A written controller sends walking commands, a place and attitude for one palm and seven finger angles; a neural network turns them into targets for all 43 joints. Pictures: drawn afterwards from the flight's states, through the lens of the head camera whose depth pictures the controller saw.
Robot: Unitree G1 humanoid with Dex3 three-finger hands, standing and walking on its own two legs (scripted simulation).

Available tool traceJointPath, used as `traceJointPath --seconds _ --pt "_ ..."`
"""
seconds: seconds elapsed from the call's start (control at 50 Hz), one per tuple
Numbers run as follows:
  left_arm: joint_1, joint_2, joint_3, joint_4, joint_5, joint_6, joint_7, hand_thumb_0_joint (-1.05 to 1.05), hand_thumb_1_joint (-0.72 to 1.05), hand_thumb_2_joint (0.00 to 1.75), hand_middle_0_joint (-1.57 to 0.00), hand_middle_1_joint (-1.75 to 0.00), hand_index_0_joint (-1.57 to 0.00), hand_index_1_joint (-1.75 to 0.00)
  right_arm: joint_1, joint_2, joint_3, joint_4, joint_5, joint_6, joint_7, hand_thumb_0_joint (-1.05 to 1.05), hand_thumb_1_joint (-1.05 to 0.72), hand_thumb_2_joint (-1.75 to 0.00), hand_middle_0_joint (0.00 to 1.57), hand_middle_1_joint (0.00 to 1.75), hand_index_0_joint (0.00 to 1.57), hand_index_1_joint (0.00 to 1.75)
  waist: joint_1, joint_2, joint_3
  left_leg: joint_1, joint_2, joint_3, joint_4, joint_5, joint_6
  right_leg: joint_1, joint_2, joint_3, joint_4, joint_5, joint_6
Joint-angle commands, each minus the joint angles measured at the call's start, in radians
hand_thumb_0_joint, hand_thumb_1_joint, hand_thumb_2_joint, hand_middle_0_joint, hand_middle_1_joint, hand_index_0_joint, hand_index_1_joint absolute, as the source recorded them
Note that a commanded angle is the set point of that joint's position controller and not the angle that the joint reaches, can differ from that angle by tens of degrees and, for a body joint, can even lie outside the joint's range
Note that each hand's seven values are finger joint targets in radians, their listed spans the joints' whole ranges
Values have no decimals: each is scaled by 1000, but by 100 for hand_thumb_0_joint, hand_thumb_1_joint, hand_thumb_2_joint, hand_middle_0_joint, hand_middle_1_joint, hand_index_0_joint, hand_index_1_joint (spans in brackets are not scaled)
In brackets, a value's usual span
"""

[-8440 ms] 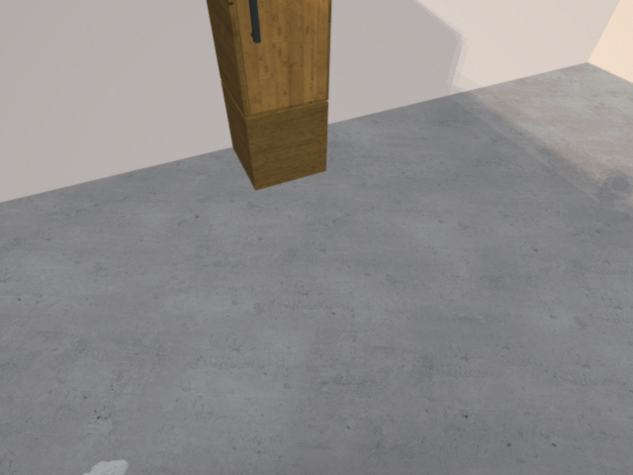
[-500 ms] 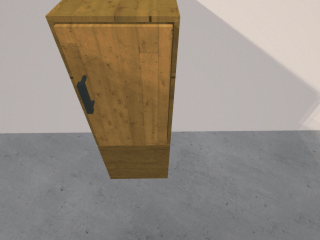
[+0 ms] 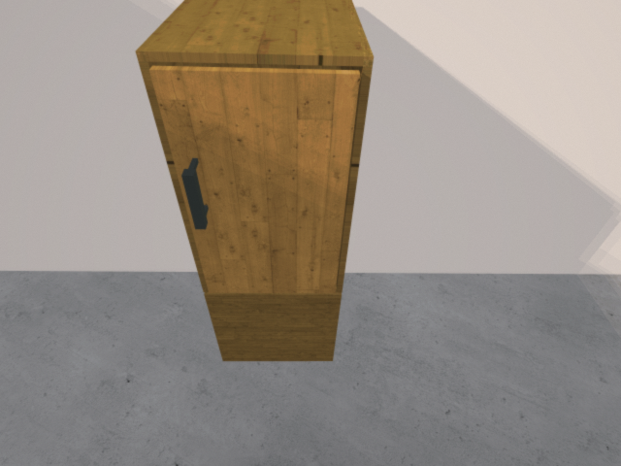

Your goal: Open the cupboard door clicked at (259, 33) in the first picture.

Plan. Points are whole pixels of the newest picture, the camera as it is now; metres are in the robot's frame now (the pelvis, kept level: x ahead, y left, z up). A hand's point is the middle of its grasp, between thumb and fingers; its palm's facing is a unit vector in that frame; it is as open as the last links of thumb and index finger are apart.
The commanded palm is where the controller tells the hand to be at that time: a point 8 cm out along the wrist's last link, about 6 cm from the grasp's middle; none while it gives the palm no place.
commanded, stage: shuffle to correct the standing spot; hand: left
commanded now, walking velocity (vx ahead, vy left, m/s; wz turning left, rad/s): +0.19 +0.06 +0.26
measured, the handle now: (197, 194) +0.60 +0.27 +0.01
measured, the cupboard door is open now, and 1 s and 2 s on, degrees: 0 0 0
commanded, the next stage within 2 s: come to a stop and stand still in 0.38 s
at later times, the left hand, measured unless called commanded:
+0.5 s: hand out of the picture +0.01 +0.18 -0.18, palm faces +0.04 -0.99 -0.13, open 7.4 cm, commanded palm none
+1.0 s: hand out of the picture +0.14 +0.20 -0.18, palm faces +0.12 -0.97 -0.20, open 7.2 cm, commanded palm none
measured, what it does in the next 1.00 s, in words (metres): steps on the spot: right foot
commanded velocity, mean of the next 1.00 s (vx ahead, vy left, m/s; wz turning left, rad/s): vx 0.06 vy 0.02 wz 0.05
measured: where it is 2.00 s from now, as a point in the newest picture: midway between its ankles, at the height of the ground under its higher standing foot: outside the picture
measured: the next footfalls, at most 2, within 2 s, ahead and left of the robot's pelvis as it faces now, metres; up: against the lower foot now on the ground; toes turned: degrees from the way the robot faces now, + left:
right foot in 0.66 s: +0.17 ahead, -0.12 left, +0.00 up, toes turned -2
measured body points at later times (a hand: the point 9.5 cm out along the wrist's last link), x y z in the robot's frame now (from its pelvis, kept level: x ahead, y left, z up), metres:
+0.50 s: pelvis +0.05 +0.02 +0.00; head +0.05 +0.03 +0.45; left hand +0.01 +0.23 -0.17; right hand -0.02 -0.19 -0.16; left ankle +0.01 +0.08 -0.74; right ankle +0.06 -0.11 -0.70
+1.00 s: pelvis +0.09 +0.02 -0.01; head +0.09 +0.03 +0.44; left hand +0.14 +0.25 -0.16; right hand +0.13 -0.21 -0.16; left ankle +0.03 +0.09 -0.74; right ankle +0.13 -0.12 -0.74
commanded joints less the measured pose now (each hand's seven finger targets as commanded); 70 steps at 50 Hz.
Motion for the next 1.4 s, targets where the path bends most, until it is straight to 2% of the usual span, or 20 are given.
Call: traceJointPath --seconds 0.0,0.1,0.26,0.3,0.34,0.36,0.44,0.56,0.62,0.68,0.74,0.78,0.82,0.86,0.96,1.24,1.26,1.3,1.34,1.38 --pt "47 81 13 -21 -2 -15 5 0 90 90 -20 -30 -20 -30 22 -127 -27 -20 -2 -12 -2 0 -90 -90 20 30 20 30 2 7 69 -117 142 -150 -168 -71 -14 33 -58 58 -70 12 -29" --pt "107 69 30 -23 11 2 -3 0 90 90 -20 -30 -20 -30 67 -116 -35 -21 -10 18 2 0 -90 -90 20 30 20 30 9 16 159 -241 120 -178 -151 -385 12 -39 -49 51 -53 -313 -36" --pt "181 57 58 -7 4 -10 2 0 90 90 -20 -30 -20 -30 185 -26 -31 -4 -7 4 -2 0 -90 -90 20 30 20 30 -14 -71 133 -192 51 -66 54 -254 6 -97 -146 159 -105 -457 -116" --pt "145 13 52 -10 7 -6 -1 0 90 90 -20 -30 -20 -30 244 -30 -36 20 -8 -1 -5 0 -90 -90 20 30 20 30 -42 31 191 -145 99 -165 -69 -331 26 -201 -65 65 20 -401 -90" --pt "101 -52 35 -30 13 -14 -7 0 90 90 -20 -30 -20 -30 347 -92 -52 60 -8 -19 -19 0 -90 -90 20 30 20 30 -77 249 211 20 292 -475 -271 -378 118 -400 40 -60 346 -270 -51" --pt "51 -51 34 -50 15 -21 -7 0 90 90 -20 -30 -20 -30 372 -80 -50 71 -7 -26 -26 0 -90 -90 20 30 20 30 -87 192 237 89 338 -521 -283 -242 173 -503 10 -8 461 -294 -59" --pt "32 -83 35 -44 3 -37 -23 0 90 90 -20 -30 -20 -30 313 -33 -33 67 -3 -54 -35 0 -90 -90 20 30 20 30 -46 43 165 92 307 -353 -219 212 207 -413 -48 4 443 -215 -42" --pt "74 -109 26 -20 -6 -27 -4 0 90 90 -20 -30 -20 -30 279 -2 -30 95 -1 -41 -44 0 -90 -90 20 30 20 30 -2 85 96 11 213 -157 -89 527 111 -116 9 -42 150 -13 -33" --pt "198 -7 43 19 -9 -37 21 0 90 90 -20 -30 -20 -30 288 43 -28 93 14 -31 -38 0 -90 -90 20 30 20 30 35 -38 29 -177 111 -97 75 235 -4 223 -138 123 43 488 -75" --pt "161 64 57 5 -9 -32 35 0 90 90 -20 -30 -20 -30 302 80 -46 83 19 8 -36 0 -90 -90 20 30 20 30 2 -212 -15 -175 58 -33 219 -192 -52 168 -325 198 54 871 -205" --pt "50 48 59 -33 0 -11 42 0 90 90 -20 -30 -20 -30 266 88 -53 74 18 21 -31 0 -90 -90 20 30 20 30 -19 -163 9 -131 86 -23 183 -240 -55 47 -305 145 42 740 -223" --pt "-7 30 66 -63 -10 9 39 0 90 90 -20 -30 -20 -30 298 77 -57 83 11 18 -27 0 -90 -90 20 30 20 30 -40 -93 9 -21 103 -22 -9 72 -47 -55 -195 75 102 440 -137" --pt "-45 -31 55 -89 -7 28 30 0 90 90 -20 -30 -20 -30 207 20 -62 44 -4 9 -26 0 -90 -90 20 30 20 30 -17 153 107 -105 234 -150 -121 370 4 -89 -38 -35 166 59 -29" --pt "-19 -48 50 -78 0 29 28 0 90 90 -20 -30 -20 -30 138 12 -58 20 -7 -5 -31 0 -90 -90 20 30 20 30 3 122 103 -105 260 -157 -130 457 50 -70 -19 -5 221 -110 -25" --pt "60 -35 32 -12 1 -3 16 0 90 90 -20 -30 -20 -30 122 -6 -50 30 -1 -8 -29 0 -90 -90 20 30 20 30 -4 -15 44 4 160 -51 -43 292 -7 26 -45 43 25 195 -47" --pt "125 -34 7 66 -3 -8 15 0 90 90 -20 -30 -20 -30 132 -11 -21 76 9 -6 -30 0 -90 -90 20 30 20 30 -4 6 130 -7 159 -58 -164 110 -17 22 -56 43 -60 152 -36" --pt "196 13 0 104 5 -37 57 0 90 90 -20 -30 -20 -30 60 -45 -13 -1 15 -30 -23 0 -90 -90 20 30 20 30 23 -35 149 -79 183 -38 40 491 -36 -16 -95 81 49 528 -42" --pt "168 4 -5 76 -5 -38 37 0 90 90 -20 -30 -20 -30 160 -2 -7 -12 8 -26 -24 0 -90 -90 20 30 20 30 -14 79 36 -67 139 -60 -56 108 -42 23 -88 74 47 169 -78" --pt "147 -13 -8 70 -6 -30 22 0 90 90 -20 -30 -20 -30 185 2 -4 -13 1 -33 -24 0 -90 -90 20 30 20 30 -9 188 32 -54 167 -75 -76 219 -30 -4 -49 28 70 43 -77" --pt "139 -34 -13 73 -6 -25 14 0 90 90 -20 -30 -20 -30 191 0 -1 -19 5 -29 -28 0 -90 -90 20 30 20 30 -8 73 69 -74 167 -83 -87 142 -11 -20 -37 23 54 8 -73"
